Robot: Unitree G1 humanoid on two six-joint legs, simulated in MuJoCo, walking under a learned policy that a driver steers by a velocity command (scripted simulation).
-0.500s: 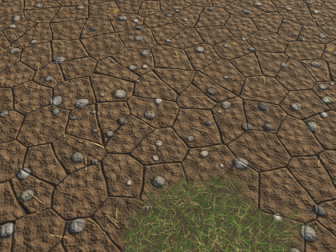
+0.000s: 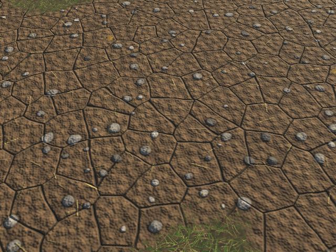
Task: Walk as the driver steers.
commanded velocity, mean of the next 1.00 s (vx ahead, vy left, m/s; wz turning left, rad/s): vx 0.01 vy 0.00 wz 0.00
